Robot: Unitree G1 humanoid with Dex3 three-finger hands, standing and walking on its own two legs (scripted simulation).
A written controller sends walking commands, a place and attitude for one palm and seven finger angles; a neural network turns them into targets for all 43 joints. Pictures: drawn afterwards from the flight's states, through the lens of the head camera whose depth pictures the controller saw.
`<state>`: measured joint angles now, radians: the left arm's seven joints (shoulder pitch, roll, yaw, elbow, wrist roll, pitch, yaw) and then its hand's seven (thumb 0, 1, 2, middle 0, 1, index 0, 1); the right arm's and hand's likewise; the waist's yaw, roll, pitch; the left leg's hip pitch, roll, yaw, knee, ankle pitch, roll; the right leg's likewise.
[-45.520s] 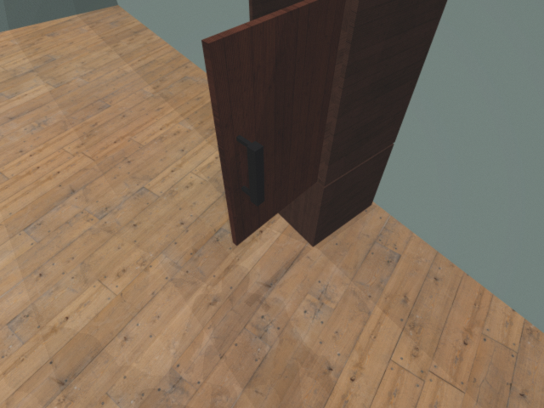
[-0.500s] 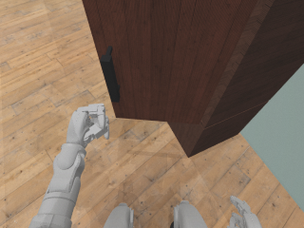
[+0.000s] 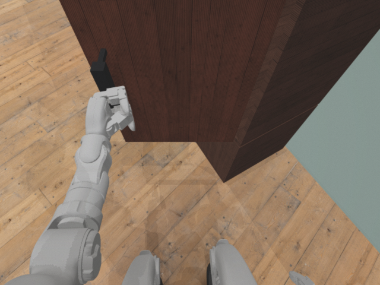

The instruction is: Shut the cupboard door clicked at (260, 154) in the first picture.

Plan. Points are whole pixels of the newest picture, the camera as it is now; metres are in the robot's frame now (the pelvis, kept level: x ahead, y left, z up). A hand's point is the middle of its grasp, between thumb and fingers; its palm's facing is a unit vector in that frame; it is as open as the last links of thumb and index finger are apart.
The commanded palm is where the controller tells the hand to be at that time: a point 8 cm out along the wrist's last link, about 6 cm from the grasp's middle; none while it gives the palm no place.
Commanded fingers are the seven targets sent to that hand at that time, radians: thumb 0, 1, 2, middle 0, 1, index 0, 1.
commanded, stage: bring the fist close to the handle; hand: left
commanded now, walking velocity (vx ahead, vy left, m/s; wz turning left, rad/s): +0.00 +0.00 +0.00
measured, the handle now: (112, 89) +0.53 +0.15 +0.05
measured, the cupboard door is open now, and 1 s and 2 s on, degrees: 60 50 37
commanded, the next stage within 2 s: push the door shut along its arc in 0.24 s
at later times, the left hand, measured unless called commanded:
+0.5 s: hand (126, 119) +0.45 +0.11 +0.05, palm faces -0.10 -0.99 -0.03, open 3.1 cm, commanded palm +0.44 +0.17 +0.05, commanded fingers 0.00 0.90 0.90 -1.30 -1.50 -1.30 -1.50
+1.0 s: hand (137, 95) +0.51 +0.09 +0.05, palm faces -0.23 -0.97 -0.04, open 3.1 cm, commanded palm +0.51 +0.14 +0.05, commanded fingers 0.00 0.90 0.90 -1.30 -1.50 -1.30 -1.50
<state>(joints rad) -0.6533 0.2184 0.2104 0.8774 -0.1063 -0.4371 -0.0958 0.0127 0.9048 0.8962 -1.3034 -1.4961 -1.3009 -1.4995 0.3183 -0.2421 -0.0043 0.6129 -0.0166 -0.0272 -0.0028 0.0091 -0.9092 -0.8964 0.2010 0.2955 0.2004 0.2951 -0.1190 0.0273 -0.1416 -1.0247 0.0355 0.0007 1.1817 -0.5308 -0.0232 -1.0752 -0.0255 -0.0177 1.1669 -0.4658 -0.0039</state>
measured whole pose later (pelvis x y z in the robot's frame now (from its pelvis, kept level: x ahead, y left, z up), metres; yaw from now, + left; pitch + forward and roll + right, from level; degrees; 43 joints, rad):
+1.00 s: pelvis -0.01 +0.01 -0.02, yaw +0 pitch +25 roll -2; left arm -1.00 0.37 0.22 1.18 -0.08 -0.41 -0.23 0.01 0.90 0.90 -1.31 -1.50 -1.31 -1.50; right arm 0.35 -0.26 0.02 0.65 -0.02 -0.01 0.00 0.01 -0.91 -0.90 0.20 0.30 0.20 0.30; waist -0.20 0.04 -0.13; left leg -1.17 0.03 -0.02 1.26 -0.53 -0.01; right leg -1.19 -0.03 -0.04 1.21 -0.45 0.01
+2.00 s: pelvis -0.01 +0.01 -0.04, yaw -2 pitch +34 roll -3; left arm -1.33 0.41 0.36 1.26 0.10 -0.28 0.11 -0.01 0.84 0.90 -1.30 -1.50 -1.30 -1.50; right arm 0.44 -0.22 0.04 0.62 -0.11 -0.04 0.08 0.00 -0.91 -0.90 0.20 0.30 0.20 0.30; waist -0.31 0.07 -0.14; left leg -1.38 0.06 -0.03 1.36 -0.57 -0.01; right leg -1.40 0.00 -0.04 1.27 -0.46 0.01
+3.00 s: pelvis +0.01 +0.00 +0.02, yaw -1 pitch +21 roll +1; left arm -0.69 0.18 0.19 0.87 -0.05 -0.44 0.04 0.01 0.90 0.90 -1.30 -1.50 -1.30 -1.50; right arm 0.35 -0.23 -0.01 0.60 -0.02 0.04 0.03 0.01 -0.91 -0.90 0.20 0.30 0.20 0.29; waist -0.13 0.05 -0.12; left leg -0.95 0.05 0.03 1.09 -0.50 -0.03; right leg -1.02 -0.01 0.01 1.09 -0.44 -0.01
